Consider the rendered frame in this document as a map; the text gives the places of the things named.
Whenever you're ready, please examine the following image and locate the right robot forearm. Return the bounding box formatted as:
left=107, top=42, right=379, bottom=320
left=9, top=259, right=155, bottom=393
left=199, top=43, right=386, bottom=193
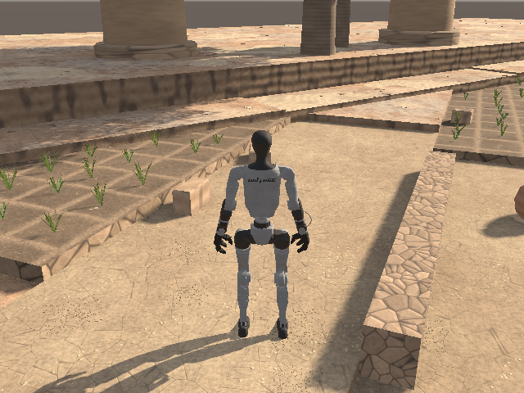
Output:
left=291, top=198, right=308, bottom=235

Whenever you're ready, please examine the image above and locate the robot torso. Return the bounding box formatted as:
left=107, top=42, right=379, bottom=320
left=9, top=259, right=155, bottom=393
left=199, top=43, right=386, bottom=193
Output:
left=243, top=162, right=281, bottom=246

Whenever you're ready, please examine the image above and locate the right robot hand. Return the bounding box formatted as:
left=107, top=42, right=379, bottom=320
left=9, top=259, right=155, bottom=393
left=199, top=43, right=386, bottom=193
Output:
left=291, top=232, right=309, bottom=253

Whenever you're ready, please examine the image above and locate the left robot forearm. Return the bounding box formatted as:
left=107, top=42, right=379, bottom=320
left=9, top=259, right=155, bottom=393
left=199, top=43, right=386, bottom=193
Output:
left=216, top=199, right=232, bottom=236

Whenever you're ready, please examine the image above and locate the left robot hand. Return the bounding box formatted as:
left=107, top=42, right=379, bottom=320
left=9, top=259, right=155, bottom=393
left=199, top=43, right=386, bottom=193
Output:
left=214, top=233, right=233, bottom=254

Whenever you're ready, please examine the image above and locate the robot left upper arm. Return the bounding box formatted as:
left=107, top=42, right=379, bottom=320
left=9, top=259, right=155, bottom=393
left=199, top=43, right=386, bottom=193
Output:
left=224, top=165, right=245, bottom=211

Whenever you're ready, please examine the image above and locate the robot right upper arm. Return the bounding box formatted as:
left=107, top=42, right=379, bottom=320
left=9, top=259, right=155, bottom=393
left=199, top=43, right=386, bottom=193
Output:
left=279, top=165, right=300, bottom=211

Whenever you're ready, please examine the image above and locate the robot right thigh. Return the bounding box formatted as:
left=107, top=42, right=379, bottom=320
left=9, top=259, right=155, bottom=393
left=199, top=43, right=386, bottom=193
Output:
left=273, top=228, right=290, bottom=287

